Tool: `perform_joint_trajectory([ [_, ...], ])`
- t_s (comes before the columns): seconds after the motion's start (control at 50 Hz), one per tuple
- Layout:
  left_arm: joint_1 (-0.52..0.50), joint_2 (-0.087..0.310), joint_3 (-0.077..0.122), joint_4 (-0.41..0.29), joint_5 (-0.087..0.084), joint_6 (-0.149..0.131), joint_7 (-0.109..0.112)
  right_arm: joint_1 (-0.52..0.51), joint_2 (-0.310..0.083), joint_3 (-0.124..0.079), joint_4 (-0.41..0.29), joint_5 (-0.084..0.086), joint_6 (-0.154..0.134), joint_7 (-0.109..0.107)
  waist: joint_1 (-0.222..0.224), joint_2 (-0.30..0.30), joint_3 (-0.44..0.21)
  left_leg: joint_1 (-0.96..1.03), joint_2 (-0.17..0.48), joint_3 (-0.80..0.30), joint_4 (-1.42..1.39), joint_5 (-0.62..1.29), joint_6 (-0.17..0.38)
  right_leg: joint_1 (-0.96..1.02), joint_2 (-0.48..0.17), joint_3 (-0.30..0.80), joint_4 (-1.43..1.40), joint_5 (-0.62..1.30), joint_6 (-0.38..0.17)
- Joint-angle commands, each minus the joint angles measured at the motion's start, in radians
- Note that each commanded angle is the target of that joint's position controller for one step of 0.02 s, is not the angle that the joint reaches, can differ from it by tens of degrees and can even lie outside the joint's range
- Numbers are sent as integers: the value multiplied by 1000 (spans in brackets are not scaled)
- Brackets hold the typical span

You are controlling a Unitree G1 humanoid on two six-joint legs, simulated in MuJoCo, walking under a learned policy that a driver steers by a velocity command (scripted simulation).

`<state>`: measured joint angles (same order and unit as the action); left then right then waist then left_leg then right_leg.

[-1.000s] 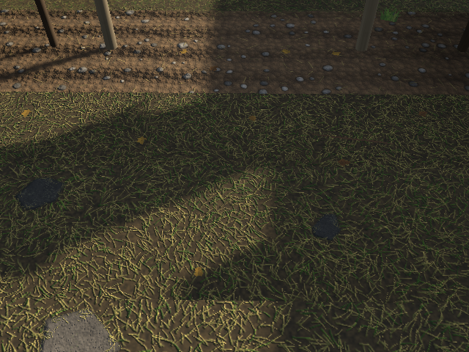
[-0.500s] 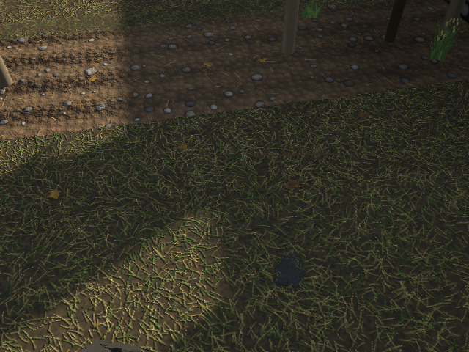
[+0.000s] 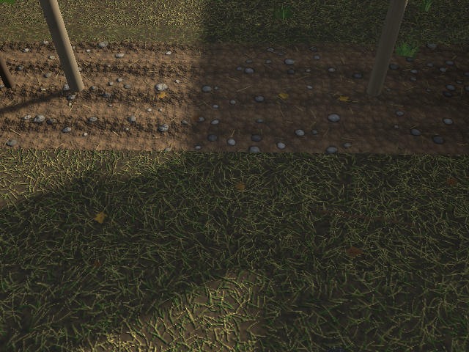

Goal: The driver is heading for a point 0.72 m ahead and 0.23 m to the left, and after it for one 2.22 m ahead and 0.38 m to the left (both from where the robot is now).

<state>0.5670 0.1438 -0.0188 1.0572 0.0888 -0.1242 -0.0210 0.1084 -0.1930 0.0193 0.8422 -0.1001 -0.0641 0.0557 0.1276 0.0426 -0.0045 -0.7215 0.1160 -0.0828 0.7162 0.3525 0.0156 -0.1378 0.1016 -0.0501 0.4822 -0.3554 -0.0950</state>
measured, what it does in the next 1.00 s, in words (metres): goes down, turning left: left foot 0.16 m lower, then right foot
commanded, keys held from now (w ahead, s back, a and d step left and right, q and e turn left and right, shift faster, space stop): w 0.04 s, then w+q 0.90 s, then w+e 0.06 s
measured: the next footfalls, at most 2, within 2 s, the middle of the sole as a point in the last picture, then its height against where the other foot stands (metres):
left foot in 0.28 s outside the picture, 0.16 m lower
right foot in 0.68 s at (265, 319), level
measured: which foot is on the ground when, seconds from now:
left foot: up 0.00-0.26, down 0.28-0.70, up 0.72-1.00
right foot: down 0.00-0.30, up 0.32-0.66, down 0.68-1.00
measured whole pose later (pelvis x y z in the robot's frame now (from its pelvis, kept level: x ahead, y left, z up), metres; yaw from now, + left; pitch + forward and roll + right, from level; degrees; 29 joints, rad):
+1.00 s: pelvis +0.61 +0.11 -0.14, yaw +30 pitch -1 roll -1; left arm 0.43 0.21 0.02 0.99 0.06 -0.14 0.01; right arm 0.14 -0.22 -0.04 0.84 -0.07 -0.07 0.07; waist 0.10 0.03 0.04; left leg -0.62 0.08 -0.01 0.82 -0.08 0.03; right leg -0.02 0.00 -0.21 0.17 -0.13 -0.04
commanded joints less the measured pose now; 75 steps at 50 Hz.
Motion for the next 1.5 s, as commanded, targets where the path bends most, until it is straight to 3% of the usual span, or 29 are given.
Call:
perform_joint_trajectory([
  [0.02,124,46,-16,17,2,5,-14,-79,-20,2,-75,-3,1,7,-4,-88,123,31,-4,35,-57,123,8,-140,-266,245,-60,92,-192],
  [0.16,243,80,-16,56,-12,11,33,-249,-27,4,-123,12,12,18,74,-64,219,-25,20,61,-290,16,23,96,-292,254,84,66,-131],
  [0.26,142,169,12,39,-32,37,14,-44,-122,-40,8,21,3,-5,-47,14,137,467,-27,166,-456,-2,40,50,-204,92,354,385,-29],
  [0.28,113,183,10,41,19,57,-21,265,-171,-69,107,41,-7,-19,-163,28,63,837,-30,166,-433,154,66,-117,-200,54,563,430,18],
  [0.3,129,122,-3,24,28,54,-59,523,-255,-104,161,27,-7,-28,-247,185,-131,1263,17,131,-277,373,178,-361,-133,-3,911,245,91],
  [0.32,317,6,-33,38,36,56,-86,626,-311,-116,174,30,-3,-6,-184,252,-506,1685,225,-130,51,803,450,-504,-48,43,1323,-418,175],
  [0.34,34,133,1,-80,-14,43,-96,711,-261,-113,222,20,-3,8,-325,100,-419,1702,266,-319,-54,512,472,-810,-7,65,1509,-494,199],
  [0.36,-196,159,11,-181,-38,14,-87,622,-253,-116,199,30,-7,-5,-339,32,-247,1512,257,-318,-176,141,426,-1003,-60,69,1474,-421,160],
  [0.38,-293,166,10,-217,-28,2,-65,435,-180,-87,137,40,-9,-6,-275,-128,-101,1165,240,-273,-296,-135,351,-915,-165,120,1241,-271,98],
  [0.44,-263,114,16,-204,5,4,4,151,-62,-32,35,41,-50,4,-67,-51,108,381,154,-182,-527,-95,364,-468,-264,161,575,48,54],
  [0.54,-341,82,-23,-243,-33,53,-12,170,-194,-86,37,40,-59,52,-78,-13,67,243,72,-188,-518,-237,312,-207,-187,92,169,357,77],
  [0.66,-513,245,33,-277,-33,6,2,276,-161,-95,44,13,-39,41,-107,-37,15,382,-3,-212,-288,-282,186,-56,-140,40,81,390,3],
  [0.68,-351,306,61,-240,-53,-11,17,242,-143,-92,17,11,-46,38,-32,-91,-68,266,-79,-168,-107,-285,113,195,-198,105,99,429,-76],
  [0.7,-134,359,70,-217,-56,-15,30,351,-22,-63,-10,9,-57,32,-10,-303,-338,122,-253,-32,207,-685,17,582,-443,411,11,600,-306],
  [0.72,-35,304,54,-185,-49,-4,22,327,-8,-56,-14,27,-62,31,22,-343,-373,-109,-253,-10,462,-1020,5,674,-585,749,-149,260,-361],
  [0.74,-110,267,60,-191,-46,-11,29,209,-88,-78,-6,34,-53,13,29,-185,-86,-207,-165,-33,544,-919,31,411,-526,674,-230,-84,-239],
  [0.76,-256,207,43,-219,-61,-7,33,209,-95,-82,21,35,-47,-20,-35,-144,1,-138,-99,-5,528,-823,41,211,-482,532,-274,-184,-175],
  [0.82,-347,111,19,-234,-66,-8,60,209,-21,-65,23,0,-29,-50,-124,-106,4,111,-14,4,402,-758,25,8,-435,319,-381,87,-139],
  [0.9,-289,140,43,-194,-25,-34,73,129,-22,-61,-8,43,-24,5,-91,-93,21,101,-10,51,247,-523,9,53,-388,72,-426,301,-136],
  [1.04,-159,165,49,-77,-17,-24,-35,20,-60,-71,-73,18,19,17,-92,-127,91,208,-48,70,6,-404,32,20,-369,-3,-407,379,-160],
  [1.18,-138,225,76,-43,-38,31,-27,-8,-91,-92,-106,48,-22,-13,-120,-115,44,571,-100,147,-277,-464,84,27,-362,55,-171,432,-141],
  [1.2,-158,201,73,-53,-18,25,-29,154,-157,-121,-67,50,-37,-23,-187,-56,-56,786,-64,107,-239,-402,134,-86,-280,-4,59,411,-83],
  [1.22,-65,31,27,-81,-14,7,-43,376,-248,-142,-16,45,-44,-37,-228,184,-283,1230,173,-213,-267,-281,364,-445,-109,-61,407,40,14],
  [1.24,-179,87,46,-109,-25,-14,-65,504,-201,-136,18,20,-49,-37,-289,117,-196,1159,266,-423,-431,-344,386,-613,-78,70,616,-238,7],
  [1.26,-244,124,65,-116,-42,-18,-57,435,-177,-139,40,14,-58,-40,-254,49,-6,977,257,-293,-457,-423,315,-660,-134,132,693,-157,-25],
  [1.32,-235,69,65,-120,-21,5,-29,297,-3,-79,23,43,-46,-46,-155,16,73,712,204,-71,-499,-468,248,-574,-221,153,721,13,-44],
  [1.38,-248,-11,45,-148,-15,20,-67,275,31,-63,35,4,-40,-64,-126,-13,79,618,156,67,-519,-402,202,-538,-240,176,629,262,-39],
  [1.42,-313,12,40,-184,1,20,-81,244,71,-37,39,-8,-65,-80,-119,-55,91,612,128,126,-501,-381,177,-600,-265,210,450,465,-19],
  [1.5,-379,51,38,-230,4,54,-76,384,25,-20,118,-21,-76,-67,-157,-2,102,406,74,224,-381,-506,183,-383,-221,99,228,879,6],
])
Velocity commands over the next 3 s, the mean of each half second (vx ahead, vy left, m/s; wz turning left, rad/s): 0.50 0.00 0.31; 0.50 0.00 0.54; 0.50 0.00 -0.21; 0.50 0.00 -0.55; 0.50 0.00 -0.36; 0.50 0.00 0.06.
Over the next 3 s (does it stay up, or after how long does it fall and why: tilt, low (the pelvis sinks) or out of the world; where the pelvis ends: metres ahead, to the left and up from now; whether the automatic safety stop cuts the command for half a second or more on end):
stays up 1.56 0.27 -0.31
